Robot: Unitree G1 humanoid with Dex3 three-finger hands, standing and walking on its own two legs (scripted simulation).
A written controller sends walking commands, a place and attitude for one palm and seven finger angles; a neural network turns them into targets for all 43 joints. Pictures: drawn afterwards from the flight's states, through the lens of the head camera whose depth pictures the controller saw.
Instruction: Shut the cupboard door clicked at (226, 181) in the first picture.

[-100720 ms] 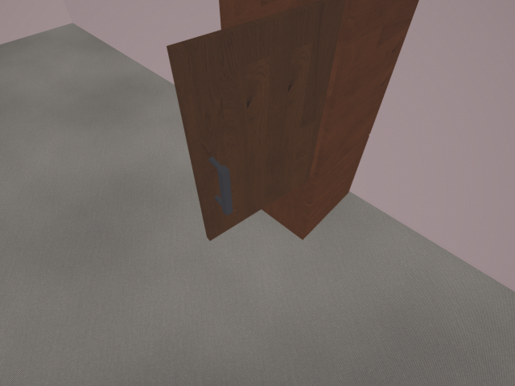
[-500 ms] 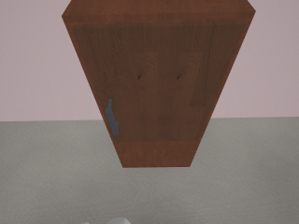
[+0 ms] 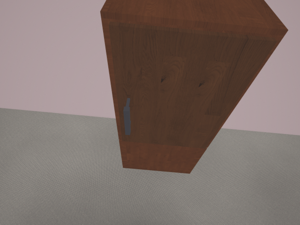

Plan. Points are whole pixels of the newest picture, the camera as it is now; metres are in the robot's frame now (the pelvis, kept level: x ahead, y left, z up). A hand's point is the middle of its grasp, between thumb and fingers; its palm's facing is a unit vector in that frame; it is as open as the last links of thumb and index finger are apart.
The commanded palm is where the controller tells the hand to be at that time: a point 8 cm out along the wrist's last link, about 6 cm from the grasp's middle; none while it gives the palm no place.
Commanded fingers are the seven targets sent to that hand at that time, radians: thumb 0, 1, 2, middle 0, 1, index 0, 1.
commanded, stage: come to a stop and stand still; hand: left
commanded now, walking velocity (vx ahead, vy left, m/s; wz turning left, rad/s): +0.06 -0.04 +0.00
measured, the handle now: (128, 117) +0.49 +0.12 -0.10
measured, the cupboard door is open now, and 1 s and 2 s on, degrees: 0 0 0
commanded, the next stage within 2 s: look again from close up in 1.12 s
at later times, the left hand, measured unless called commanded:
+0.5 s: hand out of the picture -0.01 +0.11 -0.18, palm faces +0.02 -0.99 -0.16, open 7.3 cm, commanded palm none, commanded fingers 0.00 0.90 0.90 -0.20 -0.30 -0.20 -0.30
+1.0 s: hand out of the picture +0.00 +0.12 -0.18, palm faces +0.05 -0.99 -0.15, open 7.4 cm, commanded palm none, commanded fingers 0.00 0.90 0.90 -0.20 -0.30 -0.20 -0.30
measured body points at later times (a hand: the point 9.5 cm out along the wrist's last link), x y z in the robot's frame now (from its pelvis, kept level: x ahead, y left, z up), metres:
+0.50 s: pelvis -0.01 -0.05 +0.00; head +0.00 -0.05 +0.45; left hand -0.01 +0.17 -0.17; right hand -0.07 -0.27 -0.16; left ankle +0.03 +0.10 -0.74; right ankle -0.06 -0.15 -0.74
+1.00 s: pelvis +0.02 -0.04 +0.00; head +0.04 -0.03 +0.45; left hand +0.00 +0.17 -0.17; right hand +0.04 -0.27 -0.16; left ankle +0.03 +0.10 -0.74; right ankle -0.06 -0.15 -0.74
